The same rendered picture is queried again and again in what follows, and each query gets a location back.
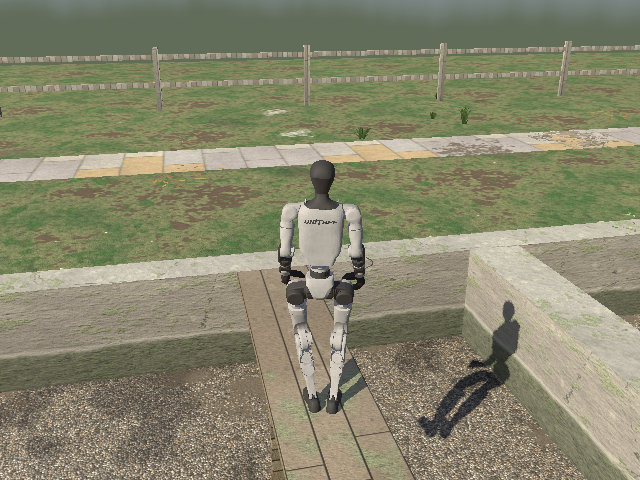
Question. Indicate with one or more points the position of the left robot hand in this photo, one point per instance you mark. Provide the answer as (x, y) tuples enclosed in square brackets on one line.
[(294, 273)]

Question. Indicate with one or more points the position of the robot right upper arm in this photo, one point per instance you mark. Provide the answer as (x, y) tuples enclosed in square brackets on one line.
[(352, 214)]

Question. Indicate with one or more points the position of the robot foot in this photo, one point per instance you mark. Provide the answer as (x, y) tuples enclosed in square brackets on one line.
[(314, 403), (332, 406)]

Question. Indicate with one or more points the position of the right robot forearm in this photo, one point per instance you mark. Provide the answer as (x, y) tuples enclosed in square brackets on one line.
[(359, 265)]

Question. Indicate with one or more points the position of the right robot hand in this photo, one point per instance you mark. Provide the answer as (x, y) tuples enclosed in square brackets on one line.
[(351, 276)]

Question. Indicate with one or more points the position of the right robot foot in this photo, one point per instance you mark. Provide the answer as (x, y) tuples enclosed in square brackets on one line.
[(332, 406)]

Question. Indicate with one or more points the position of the robot left upper arm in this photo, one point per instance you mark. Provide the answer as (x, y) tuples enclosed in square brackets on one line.
[(289, 213)]

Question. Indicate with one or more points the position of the left robot forearm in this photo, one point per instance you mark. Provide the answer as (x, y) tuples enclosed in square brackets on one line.
[(284, 264)]

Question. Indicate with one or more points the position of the left robot foot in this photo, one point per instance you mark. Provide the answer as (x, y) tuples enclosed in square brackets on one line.
[(314, 403)]

